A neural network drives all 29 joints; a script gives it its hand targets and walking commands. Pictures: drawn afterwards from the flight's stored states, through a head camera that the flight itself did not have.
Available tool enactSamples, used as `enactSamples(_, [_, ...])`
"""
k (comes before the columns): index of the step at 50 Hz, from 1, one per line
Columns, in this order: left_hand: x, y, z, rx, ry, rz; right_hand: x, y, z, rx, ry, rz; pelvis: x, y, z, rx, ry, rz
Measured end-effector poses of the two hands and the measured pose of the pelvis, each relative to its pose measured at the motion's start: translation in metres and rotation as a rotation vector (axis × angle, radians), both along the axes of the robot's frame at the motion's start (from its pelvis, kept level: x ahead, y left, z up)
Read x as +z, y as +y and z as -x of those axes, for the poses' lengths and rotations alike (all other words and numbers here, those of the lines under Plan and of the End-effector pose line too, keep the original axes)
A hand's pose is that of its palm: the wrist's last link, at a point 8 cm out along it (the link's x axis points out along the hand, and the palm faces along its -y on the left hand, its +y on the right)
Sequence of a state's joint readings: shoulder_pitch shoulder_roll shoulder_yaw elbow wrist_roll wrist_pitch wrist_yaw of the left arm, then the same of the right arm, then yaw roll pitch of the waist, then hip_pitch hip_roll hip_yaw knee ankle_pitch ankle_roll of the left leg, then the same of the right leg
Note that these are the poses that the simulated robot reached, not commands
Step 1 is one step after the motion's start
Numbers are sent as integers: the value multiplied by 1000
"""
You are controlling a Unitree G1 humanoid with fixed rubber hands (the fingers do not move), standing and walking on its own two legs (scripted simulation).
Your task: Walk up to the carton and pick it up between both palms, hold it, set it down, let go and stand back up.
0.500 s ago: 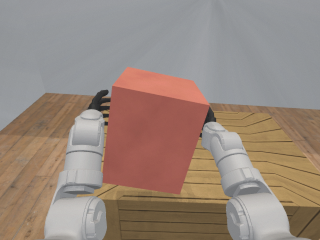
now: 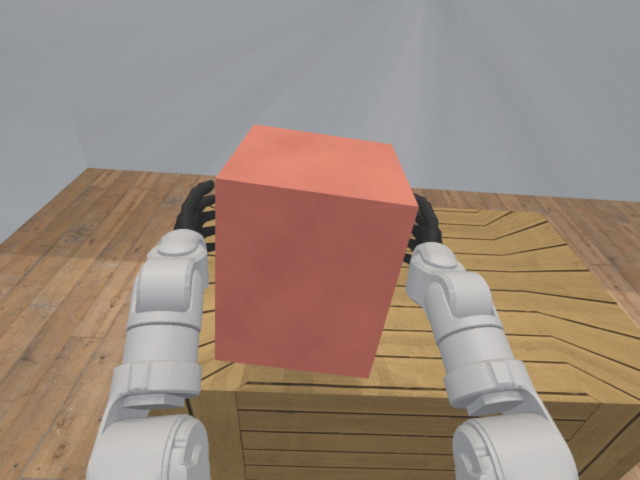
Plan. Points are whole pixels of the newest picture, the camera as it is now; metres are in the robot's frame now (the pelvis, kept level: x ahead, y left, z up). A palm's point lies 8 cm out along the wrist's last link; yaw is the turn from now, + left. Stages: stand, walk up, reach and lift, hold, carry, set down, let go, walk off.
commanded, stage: hold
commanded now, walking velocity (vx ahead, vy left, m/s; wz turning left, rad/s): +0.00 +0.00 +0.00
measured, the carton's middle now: (308, 245) +0.40 +0.01 +0.15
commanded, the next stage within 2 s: set down in 0.04 s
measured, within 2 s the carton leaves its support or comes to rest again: neither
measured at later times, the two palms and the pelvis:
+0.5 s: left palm (192, 255) +0.36 +0.16 +0.16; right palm (419, 198) +0.37 -0.12 +0.25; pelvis +0.00 +0.00 +0.00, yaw +0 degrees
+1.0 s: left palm (198, 249) +0.38 +0.15 +0.15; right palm (416, 221) +0.39 -0.13 +0.20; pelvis +0.01 +0.00 +0.00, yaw +0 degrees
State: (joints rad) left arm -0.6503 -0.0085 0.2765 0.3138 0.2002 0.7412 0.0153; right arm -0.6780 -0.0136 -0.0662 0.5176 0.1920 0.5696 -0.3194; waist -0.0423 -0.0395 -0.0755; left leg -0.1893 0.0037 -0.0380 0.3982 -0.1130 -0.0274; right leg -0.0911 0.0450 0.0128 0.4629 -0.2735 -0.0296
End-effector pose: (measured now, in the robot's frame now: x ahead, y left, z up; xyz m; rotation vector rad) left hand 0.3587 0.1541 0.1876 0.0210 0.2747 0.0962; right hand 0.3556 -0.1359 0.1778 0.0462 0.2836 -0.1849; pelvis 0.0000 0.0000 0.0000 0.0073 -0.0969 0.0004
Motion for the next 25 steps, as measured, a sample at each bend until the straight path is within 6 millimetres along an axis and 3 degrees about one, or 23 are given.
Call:
enactSamples(4, [32, -5, 5, -10, -218, 81, 65, -5, 8, -21, -282, -23, 0, 1, -3, 0, 12, 0])
enactSamples(6, [50, -7, 7, -12, -271, 62, 85, -5, 11, -20, -359, -27, 0, 0, -4, 0, 8, 0])
enactSamples(8, [61, -5, 6, 2, -266, -9, 87, -4, 5, -8, -346, -20, 0, 0, -3, 0, -10, -1])
enactSamples(10, [63, -3, 3, 8, -204, -80, 72, -2, -2, 7, -266, 15, 0, -1, -3, 1, -28, -2])
enactSamples(14, [39, 2, 2, 6, -64, -149, 29, 3, -6, 38, -91, 37, 0, -3, -2, 0, -48, -5])
enactSamples(17, [11, 5, 3, -1, 5, -150, 15, 6, -8, 39, -74, 41, 0, -3, -1, 0, -51, -4])
enactSamples(21, [-18, 5, 0, -26, 5, -114, 35, 10, -15, 41, -231, 43, 0, -2, 0, 0, -51, -3])
enactSamples(25, [-26, 2, -2, -40, -32, -75, 68, 18, -16, 102, -426, 50, 0, -2, -3, 1, -48, -5])
